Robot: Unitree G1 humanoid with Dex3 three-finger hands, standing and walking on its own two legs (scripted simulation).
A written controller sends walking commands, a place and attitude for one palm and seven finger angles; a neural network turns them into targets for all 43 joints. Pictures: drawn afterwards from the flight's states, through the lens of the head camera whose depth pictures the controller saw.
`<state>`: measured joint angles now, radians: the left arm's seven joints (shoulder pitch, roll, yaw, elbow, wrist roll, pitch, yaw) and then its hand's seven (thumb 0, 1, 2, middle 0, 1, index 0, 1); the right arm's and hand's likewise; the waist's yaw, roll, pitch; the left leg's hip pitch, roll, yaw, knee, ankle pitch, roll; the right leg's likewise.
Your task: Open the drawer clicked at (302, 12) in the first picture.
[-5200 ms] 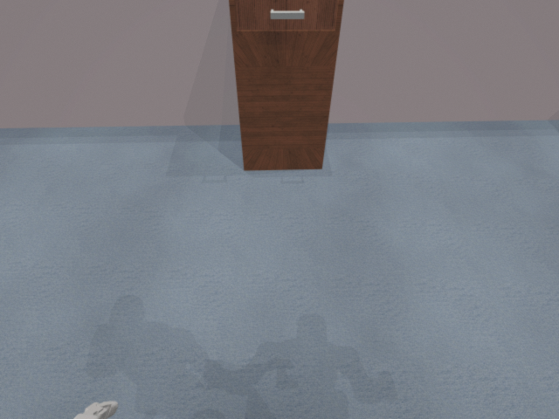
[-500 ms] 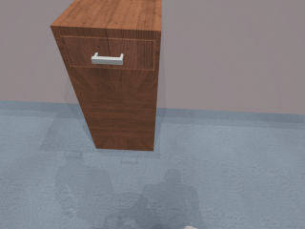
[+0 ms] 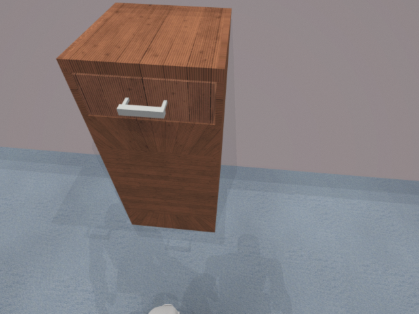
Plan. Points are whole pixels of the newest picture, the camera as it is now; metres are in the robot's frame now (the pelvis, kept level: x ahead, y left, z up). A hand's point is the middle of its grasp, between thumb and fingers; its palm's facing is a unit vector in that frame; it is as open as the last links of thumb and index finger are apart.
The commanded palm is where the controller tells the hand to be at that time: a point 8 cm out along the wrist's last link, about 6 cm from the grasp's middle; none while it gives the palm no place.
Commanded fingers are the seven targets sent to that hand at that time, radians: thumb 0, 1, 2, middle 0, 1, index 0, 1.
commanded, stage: take the last steps up to it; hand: left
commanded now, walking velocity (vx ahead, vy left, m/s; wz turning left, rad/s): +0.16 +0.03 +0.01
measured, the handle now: (143, 106) +0.62 +0.24 +0.04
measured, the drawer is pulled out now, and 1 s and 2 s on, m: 0.00 0.00 0.00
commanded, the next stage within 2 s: come to a stop and stand still in 0.02 s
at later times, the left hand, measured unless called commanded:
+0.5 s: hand out of the picture +0.14 +0.21 -0.18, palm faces +0.03 -0.98 -0.22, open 7.4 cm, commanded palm none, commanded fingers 0.00 0.90 0.90 -0.20 -0.30 -0.20 -0.30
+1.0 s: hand out of the picture +0.08 +0.15 -0.15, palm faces +0.09 -0.95 -0.30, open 7.3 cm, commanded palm none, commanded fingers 0.00 0.90 0.90 -0.20 -0.30 -0.20 -0.30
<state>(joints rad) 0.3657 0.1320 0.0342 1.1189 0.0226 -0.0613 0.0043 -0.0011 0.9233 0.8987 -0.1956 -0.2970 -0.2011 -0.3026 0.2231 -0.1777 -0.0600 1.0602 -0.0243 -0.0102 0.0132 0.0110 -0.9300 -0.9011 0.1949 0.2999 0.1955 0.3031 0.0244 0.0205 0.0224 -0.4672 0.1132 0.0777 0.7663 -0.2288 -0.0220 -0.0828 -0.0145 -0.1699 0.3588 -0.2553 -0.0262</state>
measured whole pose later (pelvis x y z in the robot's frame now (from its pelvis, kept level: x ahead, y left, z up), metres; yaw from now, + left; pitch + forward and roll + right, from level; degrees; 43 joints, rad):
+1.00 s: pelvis +0.04 -0.05 +0.01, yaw +0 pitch +0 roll +4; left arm 0.25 0.15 0.05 1.00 0.02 0.01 0.03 0.00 0.91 0.90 -0.20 -0.30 -0.21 -0.30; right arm 0.23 -0.25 -0.08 1.04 -0.03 0.08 0.01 0.01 -0.91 -0.90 0.20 0.30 0.20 0.30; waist 0.04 0.02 0.04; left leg -0.39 0.02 -0.02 0.99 -0.34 -0.06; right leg -0.24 -0.09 -0.08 0.45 -0.21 -0.03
